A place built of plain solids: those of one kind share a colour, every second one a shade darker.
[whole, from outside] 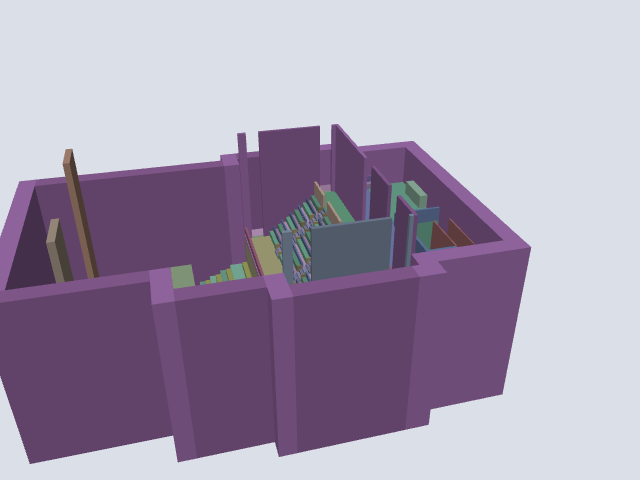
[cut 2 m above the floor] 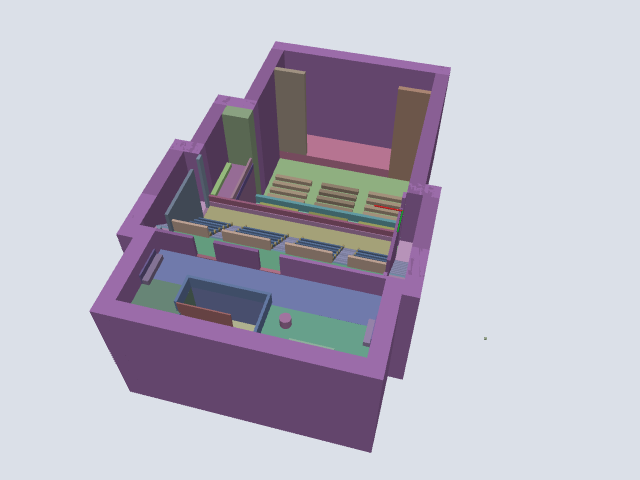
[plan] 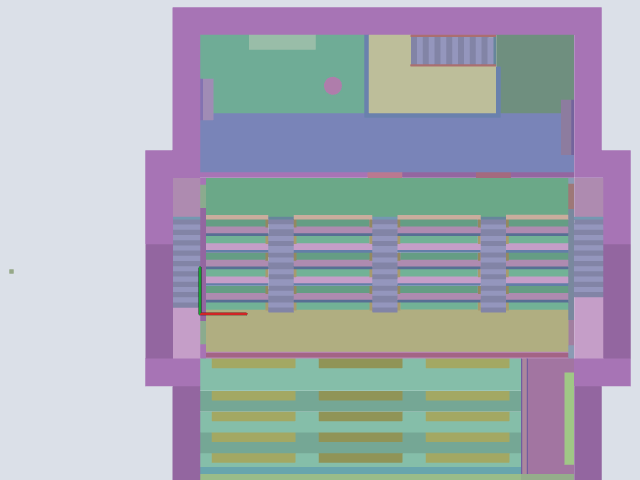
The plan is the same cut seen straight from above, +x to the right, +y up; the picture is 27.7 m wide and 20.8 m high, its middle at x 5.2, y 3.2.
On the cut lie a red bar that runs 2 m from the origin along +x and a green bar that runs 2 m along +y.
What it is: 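An old music hall's upper gallery; 6 rows of benches on tiers raked at 38 degrees, three steps that repeat row by row to a row 0.72 m deep, in one bank; 3 stepped aisles, 1.10 m broad, run down between the bench ends to the front gangway, 1.65 m clear before the parapet; there one must stop and turn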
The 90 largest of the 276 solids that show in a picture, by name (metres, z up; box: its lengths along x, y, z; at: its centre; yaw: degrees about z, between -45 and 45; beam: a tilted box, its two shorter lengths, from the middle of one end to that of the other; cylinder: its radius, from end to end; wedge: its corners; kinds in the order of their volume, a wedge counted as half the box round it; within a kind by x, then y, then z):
{
 "wall_plaster_1": {"box": [1.2, 8.55, 12.12], "at": [-1.77, 1.14, -2.86]},
 "wall_plaster_2": {"box": [1.2, 4.08, 12.12], "at": [-1.77, 5.05, -2.86]},
 "wall_plaster_3": {"box": [2.38, 1.2, 12.12], "at": [-1.18, -2.54, -2.86]},
 "wall_plaster_4": {"box": [2.38, 1.2, 12.12], "at": [-1.18, 6.49, -2.86]},
 "wall_plaster_5": {"box": [1.2, 5.5, 12.12], "at": [-0.59, -15.49, -2.86]},
 "wall_plaster_6": {"box": [1.2, 9.4, 12.12], "at": [-0.59, -10.44, -2.86]},
 "wall_plaster_7": {"box": [1.2, 3.3, 12.12], "at": [-0.59, -6.49, -2.86]},
 "wall_plaster_8": {"box": [1.2, 3.3, 12.12], "at": [-0.59, -5.59, -2.86]},
 "wall_plaster_9": {"box": [1.2, 3.3, 12.12], "at": [-0.59, -4.69, -2.86]},
 "wall_plaster_10": {"box": [1.2, 3.3, 12.12], "at": [-0.59, -3.79, -2.86]},
 "wall_plaster_11": {"box": [1.2, 2.6, 12.12], "at": [-0.59, -3.24, -2.86]},
 "wall_plaster_12": {"box": [1.2, 7.4, 12.12], "at": [-0.59, 9.59, -2.86]},
 "wall_plaster_13": {"box": [0.25, 0.62, 14.72], "at": [0.14, -1.63, -1.56]},
 "wall_plaster_14": {"box": [0.25, 4.91, 14.72], "at": [0.14, 2.14, -1.56]},
 "wall_plaster_15": {"box": [7.25, 0.25, 14.72], "at": [3.64, 6.02, -1.56]},
 "wall_plaster_16": {"box": [9.7, 1.2, 12.12], "at": [3.66, 12.69, -2.86]},
 "wall_plaster_17": {"box": [16.3, 1.2, 12.12], "at": [6.96, -17.64, -2.86]},
 "wall_plaster_18": {"box": [7.92, 1.2, 12.12], "at": [10.07, 12.69, -2.86]},
 "wall_plaster_19": {"box": [3.2, 0.25, 14.72], "at": [10.36, 6.02, -1.56]},
 "wall_plaster_20": {"box": [1.2, 5.5, 12.12], "at": [14.51, -15.49, -2.86]},
 "wall_plaster_21": {"box": [1.2, 7.0, 12.12], "at": [14.51, -11.64, -2.86]},
 "wall_plaster_22": {"box": [5.78, 1.2, 12.12], "at": [14.52, 12.69, -2.86]},
 "wall_plaster_23": {"box": [2.75, 0.25, 14.72], "at": [14.84, 6.02, -1.56]},
 "wall_plaster_24": {"box": [3.5, 1.2, 12.12], "at": [15.66, -8.74, -2.86]},
 "wall_plaster_25": {"box": [1.2, 7.4, 12.12], "at": [16.81, -5.64, -2.86]},
 "wall_plaster_26": {"box": [1.2, 7.4, 12.12], "at": [16.81, 9.59, -2.86]},
 "wall_plaster_27": {"box": [2.46, 1.2, 12.12], "at": [17.44, -2.54, -2.86]},
 "wall_plaster_28": {"box": [2.46, 1.2, 12.12], "at": [17.44, 6.49, -2.86]},
 "wall_plaster_29": {"box": [1.2, 8.55, 12.12], "at": [18.07, 1.14, -2.86]},
 "wall_plaster_30": {"box": [1.2, 4.08, 12.12], "at": [18.07, 5.05, -2.86]},
 "floor_floorboards_1": {"box": [1.18, 6.15, 5.5], "at": [-0.58, 1.14, -6.17]},
 "floor_floorboards_2": {"box": [1.18, 1.68, 8.92], "at": [-0.58, 5.05, -4.46]},
 "floor_floorboards_3": {"box": [2.95, 0.72, 6.07], "at": [1.49, 0.85, -5.88]},
 "floor_floorboards_4": {"box": [2.95, 0.72, 6.64], "at": [1.49, 1.57, -5.6]},
 "floor_floorboards_5": {"box": [2.95, 0.72, 7.21], "at": [1.49, 2.29, -5.32]},
 "floor_floorboards_6": {"box": [2.95, 0.72, 7.78], "at": [1.49, 3.01, -5.03]},
 "floor_floorboards_7": {"box": [2.95, 0.72, 8.35], "at": [1.49, 3.73, -4.75]},
 "floor_floorboards_8": {"box": [3.4, 0.72, 6.07], "at": [5.76, 0.85, -5.88]},
 "floor_floorboards_9": {"box": [3.4, 0.72, 6.64], "at": [5.76, 1.57, -5.6]},
 "floor_floorboards_10": {"box": [3.4, 0.72, 7.21], "at": [5.76, 2.29, -5.32]},
 "floor_floorboards_11": {"box": [3.4, 0.72, 7.78], "at": [5.76, 3.01, -5.03]},
 "floor_floorboards_12": {"box": [3.4, 0.72, 8.35], "at": [5.76, 3.73, -4.75]},
 "floor_floorboards_13": {"box": [3.6, 0.72, 6.07], "at": [10.36, 0.85, -5.88]},
 "floor_floorboards_14": {"box": [3.6, 0.72, 6.64], "at": [10.36, 1.57, -5.6]},
 "floor_floorboards_15": {"box": [3.6, 0.72, 7.21], "at": [10.36, 2.29, -5.32]},
 "floor_floorboards_16": {"box": [3.6, 0.72, 7.78], "at": [10.36, 3.01, -5.03]},
 "floor_floorboards_17": {"box": [3.6, 0.72, 8.35], "at": [10.36, 3.73, -4.75]},
 "floor_floorboards_18": {"box": [2.95, 0.72, 6.07], "at": [14.74, 0.85, -5.88]},
 "floor_floorboards_19": {"box": [2.95, 0.72, 6.64], "at": [14.74, 1.57, -5.6]},
 "floor_floorboards_20": {"box": [2.95, 0.72, 7.21], "at": [14.74, 2.29, -5.32]},
 "floor_floorboards_21": {"box": [2.95, 0.72, 7.78], "at": [14.74, 3.01, -5.03]},
 "floor_floorboards_22": {"box": [2.95, 0.72, 8.35], "at": [14.74, 3.73, -4.75]},
 "floor_floorboards_23": {"box": [1.26, 6.15, 5.5], "at": [16.84, 1.14, -6.17]},
 "floor_floorboards_24": {"box": [1.26, 1.68, 8.92], "at": [16.84, 5.05, -4.46]},
 "floor_bay0a_lino_1": {"box": [16.2, 2.8, 8.92], "at": [8.11, 7.29, -4.46]},
 "floor_rear_floorboards_1": {"box": [16.2, 1.68, 8.92], "at": [8.11, 5.05, -4.46]},
 "floor_bay1a_lino_1": {"box": [7.3, 3.4, 8.92], "at": [3.66, 10.39, -4.46]},
 "floor_hall0a_floorboards_1": {"box": [16.2, 2.43, 5.5], "at": [8.11, -0.72, -6.17]},
 "floor_circ_carpet_1": {"box": [13.9, 0.9, 1.32], "at": [6.96, -6.49, -8.26]},
 "floor_circ_carpet_2": {"box": [13.9, 0.9, 1.74], "at": [6.96, -5.59, -8.05]},
 "floor_circ_carpet_3": {"box": [13.9, 0.9, 2.16], "at": [6.96, -4.69, -7.84]},
 "floor_circ_carpet_4": {"box": [13.9, 0.9, 2.58], "at": [6.96, -3.79, -7.63]},
 "floor_circ_carpet_5": {"box": [13.9, 1.4, 3.0], "at": [6.96, -2.64, -7.42]},
 "floor_lob_concrete_1": {"box": [5.52, 3.4, 5.83], "at": [10.07, 10.39, -6.0]},
 "floor_bay1b_lino_1": {"box": [3.38, 3.4, 8.92], "at": [14.52, 10.39, -4.46]},
 "floor_slipe_floorboards_1": {"box": [2.3, 6.2, 5.5], "at": [15.06, -5.04, -6.17]},
 "floor_stage_floorboards_1": {"box": [13.9, 3.1, 1.4], "at": [6.96, -15.49, -8.22]},
 "floor_stalls_carpet_1": {"box": [13.9, 7.0, 0.4], "at": [6.96, -10.44, -8.72]},
 "wall_slipende_plaster_1": {"box": [2.3, 1.2, 12.12], "at": [15.06, -7.54, -2.86]},
 "wall_she_plaster_1": {"box": [0.25, 0.57, 14.72], "at": [16.09, -1.65, -1.56]},
 "wall_she_plaster_2": {"box": [0.25, 4.8, 14.72], "at": [16.09, 2.14, -1.56]},
 "wall_prose_plaster_1": {"box": [2.78, 0.45, 14.72], "at": [12.52, -14.16, -1.56]},
 "wall_prosw_plaster_1": {"box": [2.78, 0.45, 14.72], "at": [1.4, -14.16, -1.56]},
 "floor_sill_door_timber_1": {"box": [1.5, 0.25, 8.98], "at": [8.01, 6.02, -4.43]},
 "floor_sill_door_timber_2": {"box": [1.5, 0.25, 8.98], "at": [12.71, 6.02, -4.43]},
 "step_1": {"box": [1.1, 0.35, 2.9], "at": [3.51, 3.55, -2.02]},
 "step_2": {"box": [1.1, 0.35, 2.9], "at": [8.01, 3.55, -2.02]},
 "step_3": {"box": [1.1, 0.35, 2.9], "at": [12.71, 3.55, -2.02]},
 "step_4": {"box": [1.26, 0.28, 3.26], "at": [16.84, 4.01, -1.84]},
 "parapet_circ_plaster_1": {"box": [13.9, 0.3, 0.9], "at": [6.96, -6.79, -7.2]},
 "floor_sill_floorboards_1": {"box": [0.25, 1.0, 5.5], "at": [0.14, -0.81, -6.17]},
 "floor_sill_floorboards_2": {"box": [0.25, 1.0, 8.92], "at": [0.14, 5.09, -4.46]},
 "wall_1": {"box": [3.6, 0.1, 4.24], "at": [10.91, 10.77, -1.02]},
 "wall_2": {"box": [3.6, 0.1, 4.24], "at": [10.91, 12.04, -1.02]},
 "parapet_front_plaster_1": {"box": [15.7, 0.3, 0.55], "at": [8.11, -1.79, -3.19]},
 "floor_sill_sdhe_floorboards_1": {"box": [0.25, 1.1, 8.92], "at": [16.09, 5.09, -4.46]},
 "counter_timber_1": {"box": [2.9, 0.65, 1.12], "at": [3.57, 11.77, 0.51]},
 "rail_front_1": {"box": [15.7, 0.2, 0.6], "at": [8.11, -1.79, -2.62]},
 "floor_sill_sdfe_floorboards_1": {"box": [0.25, 1.1, 5.5], "at": [16.09, -0.81, -6.17]},
 "rail_well_1": {"box": [5.92, 0.2, 1.1], "at": [10.07, 8.59, 0.55]}
}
